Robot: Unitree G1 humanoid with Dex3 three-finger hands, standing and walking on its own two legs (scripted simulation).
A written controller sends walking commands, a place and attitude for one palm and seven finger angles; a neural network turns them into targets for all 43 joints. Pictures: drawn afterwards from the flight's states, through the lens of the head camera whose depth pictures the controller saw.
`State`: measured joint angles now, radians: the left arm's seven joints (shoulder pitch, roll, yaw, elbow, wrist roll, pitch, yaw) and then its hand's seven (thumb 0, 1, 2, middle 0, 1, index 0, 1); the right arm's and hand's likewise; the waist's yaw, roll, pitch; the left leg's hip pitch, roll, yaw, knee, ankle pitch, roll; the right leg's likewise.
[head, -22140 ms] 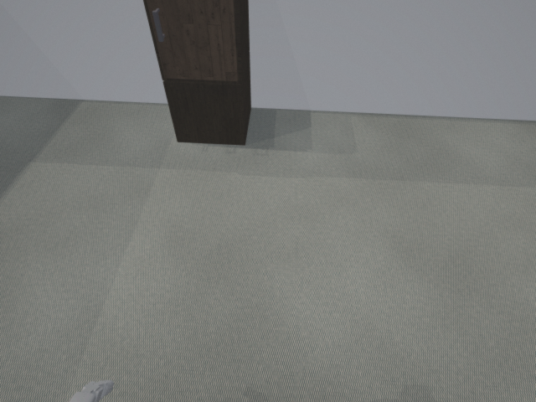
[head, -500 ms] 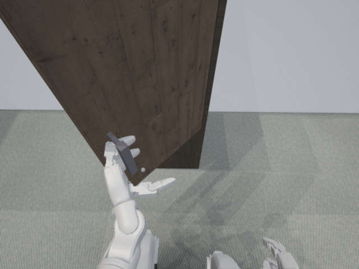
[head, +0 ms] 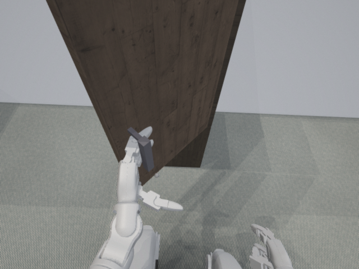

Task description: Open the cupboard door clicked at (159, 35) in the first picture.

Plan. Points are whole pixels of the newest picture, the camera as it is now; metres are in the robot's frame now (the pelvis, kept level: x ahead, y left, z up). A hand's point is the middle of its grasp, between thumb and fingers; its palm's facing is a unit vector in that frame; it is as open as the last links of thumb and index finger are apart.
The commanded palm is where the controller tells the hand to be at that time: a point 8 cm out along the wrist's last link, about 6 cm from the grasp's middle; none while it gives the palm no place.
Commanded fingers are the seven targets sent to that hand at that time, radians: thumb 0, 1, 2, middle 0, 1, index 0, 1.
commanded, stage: slide the hand sideways off the handle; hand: left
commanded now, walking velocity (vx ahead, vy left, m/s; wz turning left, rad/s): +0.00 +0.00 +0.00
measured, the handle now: (141, 150) +0.36 +0.12 +0.04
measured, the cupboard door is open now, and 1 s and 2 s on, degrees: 48 53 53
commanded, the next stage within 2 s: draw the hand back to the body in 1.08 s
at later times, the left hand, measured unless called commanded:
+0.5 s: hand (156, 199) +0.26 +0.07 +0.03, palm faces -0.02 -1.00 +0.00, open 16.3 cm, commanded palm +0.23 +0.13 +0.02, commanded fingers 0.00 -0.50 0.30 -0.15 -0.30 -0.15 -0.30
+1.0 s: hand (136, 220) +0.22 +0.10 +0.02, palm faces +0.03 -1.00 -0.04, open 16.2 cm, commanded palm +0.18 +0.17 +0.02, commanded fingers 0.00 -0.50 0.30 -0.15 -0.30 -0.15 -0.30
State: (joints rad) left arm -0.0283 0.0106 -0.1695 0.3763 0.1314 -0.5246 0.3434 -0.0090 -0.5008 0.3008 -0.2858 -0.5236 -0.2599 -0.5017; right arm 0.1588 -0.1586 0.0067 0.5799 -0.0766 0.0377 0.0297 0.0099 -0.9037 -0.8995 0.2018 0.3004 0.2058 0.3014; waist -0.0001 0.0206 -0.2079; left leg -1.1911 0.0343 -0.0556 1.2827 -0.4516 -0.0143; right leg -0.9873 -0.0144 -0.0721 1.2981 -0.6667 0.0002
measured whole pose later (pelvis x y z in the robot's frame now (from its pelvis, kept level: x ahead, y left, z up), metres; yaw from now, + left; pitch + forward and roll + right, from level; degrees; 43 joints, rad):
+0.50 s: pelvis -0.01 +0.00 -0.01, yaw -1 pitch +19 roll -2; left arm 0.21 0.04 -0.20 0.11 0.02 -0.47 0.16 -0.01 -0.50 0.30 -0.17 -0.31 -0.16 -0.31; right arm 0.19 -0.18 0.01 0.47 -0.03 0.08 0.04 0.01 -0.90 -0.90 0.20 0.30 0.20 0.30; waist 0.00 0.03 -0.19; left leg -1.19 0.05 -0.03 1.32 -0.47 -0.01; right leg -1.01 -0.01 -0.04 1.35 -0.68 0.00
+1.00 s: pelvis +0.01 -0.03 -0.02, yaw -1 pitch +21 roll -1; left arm 0.49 0.13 -0.01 -0.04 -0.16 -0.53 -0.09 -0.01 -0.50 0.30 -0.17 -0.31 -0.18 -0.32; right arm 0.17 -0.20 -0.02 0.48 -0.02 0.00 -0.03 0.01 -0.90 -0.90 0.20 0.30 0.20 0.30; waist 0.01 0.03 -0.21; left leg -1.23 0.07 -0.06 1.36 -0.51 -0.06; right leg -1.04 0.02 -0.07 1.41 -0.74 -0.05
